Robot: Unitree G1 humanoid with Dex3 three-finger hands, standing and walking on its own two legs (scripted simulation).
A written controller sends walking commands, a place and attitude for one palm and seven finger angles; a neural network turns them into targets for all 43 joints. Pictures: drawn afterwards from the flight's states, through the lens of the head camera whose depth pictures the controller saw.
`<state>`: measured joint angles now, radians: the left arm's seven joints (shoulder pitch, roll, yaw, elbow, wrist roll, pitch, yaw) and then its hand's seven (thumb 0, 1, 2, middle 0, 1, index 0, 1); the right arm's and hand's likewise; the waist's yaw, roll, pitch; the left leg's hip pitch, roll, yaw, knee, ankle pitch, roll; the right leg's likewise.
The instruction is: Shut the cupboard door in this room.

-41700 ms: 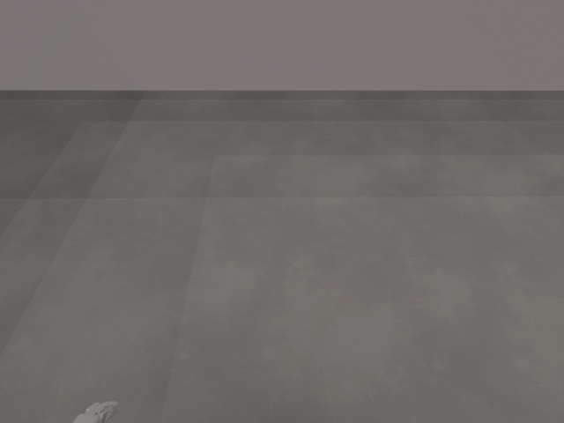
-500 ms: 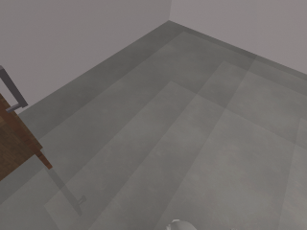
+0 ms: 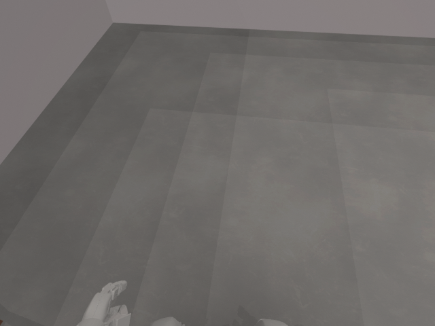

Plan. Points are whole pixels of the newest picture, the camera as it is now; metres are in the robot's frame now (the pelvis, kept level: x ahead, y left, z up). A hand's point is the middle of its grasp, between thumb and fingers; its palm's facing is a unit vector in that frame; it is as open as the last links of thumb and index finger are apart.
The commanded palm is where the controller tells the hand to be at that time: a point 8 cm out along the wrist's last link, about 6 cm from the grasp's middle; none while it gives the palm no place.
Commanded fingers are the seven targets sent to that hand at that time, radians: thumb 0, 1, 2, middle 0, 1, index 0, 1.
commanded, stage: walk around to get in front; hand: left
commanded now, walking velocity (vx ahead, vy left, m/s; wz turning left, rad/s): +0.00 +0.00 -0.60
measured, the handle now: out of the picture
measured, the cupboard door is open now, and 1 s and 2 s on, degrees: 82 82 82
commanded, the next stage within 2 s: none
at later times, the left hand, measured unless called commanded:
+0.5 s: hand out of the picture +0.09 +0.24 -0.17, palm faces -0.19 -0.96 -0.21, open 7.4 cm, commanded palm none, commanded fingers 0.00 0.90 0.90 -0.20 -0.30 -0.20 -0.30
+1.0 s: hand (177, 289) +0.21 +0.10 -0.13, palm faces -0.55 -0.78 -0.29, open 7.4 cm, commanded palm none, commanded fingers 0.00 0.90 0.90 -0.20 -0.30 -0.20 -0.30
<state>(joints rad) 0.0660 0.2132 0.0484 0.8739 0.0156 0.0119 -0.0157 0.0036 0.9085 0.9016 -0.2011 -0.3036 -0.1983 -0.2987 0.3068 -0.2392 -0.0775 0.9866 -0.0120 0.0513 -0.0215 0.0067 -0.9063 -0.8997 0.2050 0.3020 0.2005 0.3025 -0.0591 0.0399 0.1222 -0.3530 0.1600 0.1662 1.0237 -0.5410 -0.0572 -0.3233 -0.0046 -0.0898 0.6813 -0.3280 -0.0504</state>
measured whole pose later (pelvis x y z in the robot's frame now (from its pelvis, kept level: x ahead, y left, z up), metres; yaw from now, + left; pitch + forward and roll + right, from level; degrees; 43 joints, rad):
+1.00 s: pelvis -0.02 +0.00 +0.01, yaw -35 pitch -1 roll +1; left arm 0.11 0.21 0.06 0.88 0.01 0.02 -0.01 0.00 0.91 0.90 -0.20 -0.30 -0.20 -0.30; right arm 0.24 -0.25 -0.09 0.96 -0.02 0.07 -0.02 0.01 -0.91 -0.90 0.20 0.30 0.20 0.30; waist -0.03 0.05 0.12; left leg -0.43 0.13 0.10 1.14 -0.50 -0.07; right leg -0.33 0.00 -0.06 0.65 -0.30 -0.06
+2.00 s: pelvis +0.06 -0.15 -0.01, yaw -70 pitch -1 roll +0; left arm 0.06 0.22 0.05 0.90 0.01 -0.05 -0.04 0.00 0.91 0.90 -0.20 -0.30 -0.20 -0.30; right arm 0.43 -0.17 -0.06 1.06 0.00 0.00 0.00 0.01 -0.91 -0.90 0.21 0.30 0.20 0.30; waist -0.06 -0.02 0.14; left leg -0.26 0.16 0.11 1.27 -0.47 -0.05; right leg -0.43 0.01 -0.14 0.70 -0.25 -0.09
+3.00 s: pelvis +0.14 -0.56 +0.00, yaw -91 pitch -1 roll +1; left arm 0.07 0.19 0.05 0.97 0.01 -0.07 -0.01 0.00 0.91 0.90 -0.20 -0.30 -0.20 -0.30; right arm 0.38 -0.14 -0.06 1.10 0.00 0.00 -0.01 0.01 -0.91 -0.90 0.20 0.30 0.20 0.30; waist -0.06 0.01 0.12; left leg -0.32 0.14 0.07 1.29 -0.45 -0.05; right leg -0.40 -0.01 -0.18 0.67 -0.26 -0.10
